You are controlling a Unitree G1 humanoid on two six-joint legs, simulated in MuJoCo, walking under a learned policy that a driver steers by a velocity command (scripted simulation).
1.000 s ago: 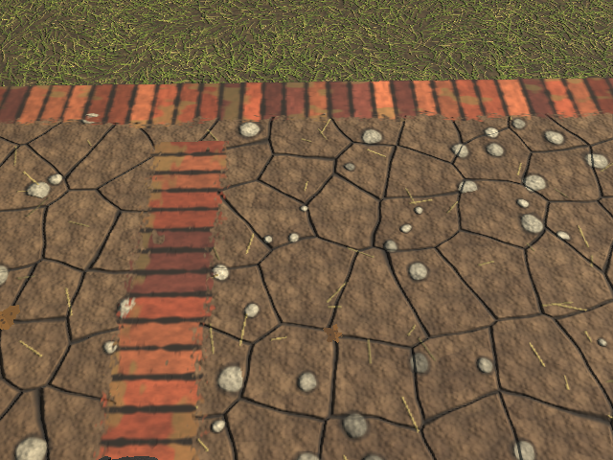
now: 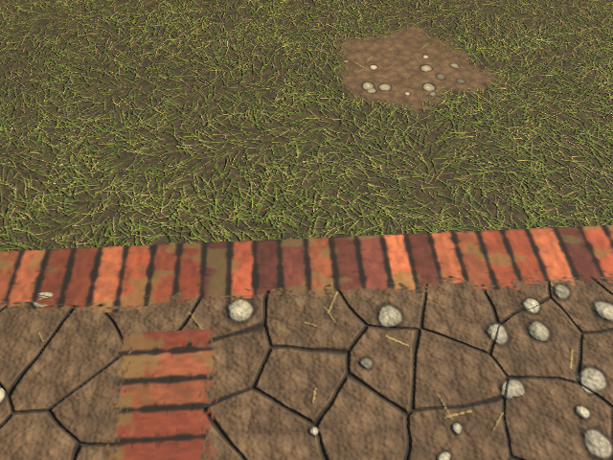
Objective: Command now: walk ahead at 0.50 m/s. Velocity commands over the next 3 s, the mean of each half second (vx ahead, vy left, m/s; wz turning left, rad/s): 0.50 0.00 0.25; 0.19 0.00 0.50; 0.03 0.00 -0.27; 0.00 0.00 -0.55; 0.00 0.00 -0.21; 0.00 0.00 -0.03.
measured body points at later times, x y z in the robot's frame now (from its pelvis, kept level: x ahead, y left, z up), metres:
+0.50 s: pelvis +0.27 -0.03 +0.00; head +0.29 -0.03 +0.45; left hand +0.25 +0.23 -0.14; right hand +0.46 -0.26 -0.11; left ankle +0.44 +0.15 -0.68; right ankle +0.19 -0.13 -0.74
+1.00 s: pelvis +0.44 +0.03 +0.00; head +0.47 +0.07 +0.45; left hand +0.47 +0.35 -0.12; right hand +0.69 -0.17 -0.09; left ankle +0.46 +0.11 -0.74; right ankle +0.58 -0.11 -0.68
